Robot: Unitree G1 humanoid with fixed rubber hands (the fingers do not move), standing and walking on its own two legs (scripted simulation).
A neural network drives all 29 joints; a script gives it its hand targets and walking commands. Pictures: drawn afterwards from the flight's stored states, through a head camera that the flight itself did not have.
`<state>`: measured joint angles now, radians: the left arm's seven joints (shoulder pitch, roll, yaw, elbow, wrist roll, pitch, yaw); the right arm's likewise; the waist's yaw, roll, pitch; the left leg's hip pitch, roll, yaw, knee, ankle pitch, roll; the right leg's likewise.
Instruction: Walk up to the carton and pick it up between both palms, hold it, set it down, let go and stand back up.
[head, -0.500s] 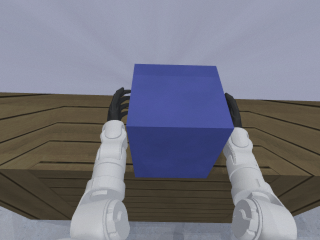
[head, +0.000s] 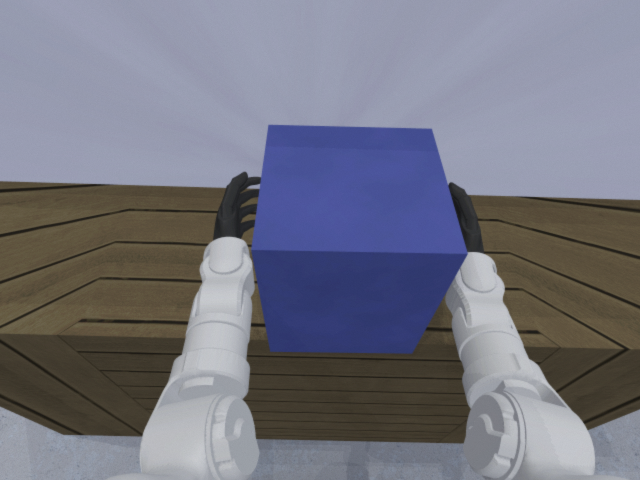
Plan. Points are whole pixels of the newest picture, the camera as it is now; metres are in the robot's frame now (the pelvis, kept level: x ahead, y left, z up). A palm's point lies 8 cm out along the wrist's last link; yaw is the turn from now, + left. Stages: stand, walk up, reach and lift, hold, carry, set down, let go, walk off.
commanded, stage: reach and lift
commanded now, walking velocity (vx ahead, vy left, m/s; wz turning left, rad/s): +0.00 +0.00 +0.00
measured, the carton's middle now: (345, 247) +0.40 +0.00 +0.04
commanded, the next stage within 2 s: none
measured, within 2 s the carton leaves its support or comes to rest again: leaves its support in 0.16 s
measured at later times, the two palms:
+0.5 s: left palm (226, 230) +0.38 +0.15 +0.11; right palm (476, 241) +0.37 -0.16 +0.11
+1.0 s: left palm (215, 206) +0.38 +0.15 +0.15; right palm (479, 219) +0.38 -0.15 +0.14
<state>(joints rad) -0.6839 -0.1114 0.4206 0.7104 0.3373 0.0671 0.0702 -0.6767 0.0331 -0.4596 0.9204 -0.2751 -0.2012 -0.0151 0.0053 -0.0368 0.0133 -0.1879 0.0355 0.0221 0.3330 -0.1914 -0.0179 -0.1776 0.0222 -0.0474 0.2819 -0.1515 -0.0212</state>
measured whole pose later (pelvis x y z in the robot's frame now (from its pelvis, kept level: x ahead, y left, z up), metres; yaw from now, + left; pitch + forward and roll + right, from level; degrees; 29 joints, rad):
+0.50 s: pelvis -0.02 -0.01 +0.00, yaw +1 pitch +2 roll +0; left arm -0.76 -0.08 0.45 0.84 0.37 -0.09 0.07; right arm -0.74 0.00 -0.51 1.11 -0.31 -0.43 -0.08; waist 0.00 -0.08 -0.02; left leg -0.20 0.03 0.01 0.29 -0.13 -0.02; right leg -0.19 0.02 -0.08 0.26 -0.11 -0.03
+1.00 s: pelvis -0.01 -0.01 +0.00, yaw +2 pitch +0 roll -1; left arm -0.71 -0.02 0.28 0.66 0.21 0.19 0.12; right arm -0.72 -0.06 -0.15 0.95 0.03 -0.13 -0.13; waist -0.04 -0.05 -0.06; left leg -0.17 0.04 0.00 0.35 -0.18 -0.02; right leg -0.13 0.02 -0.09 0.26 -0.13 -0.03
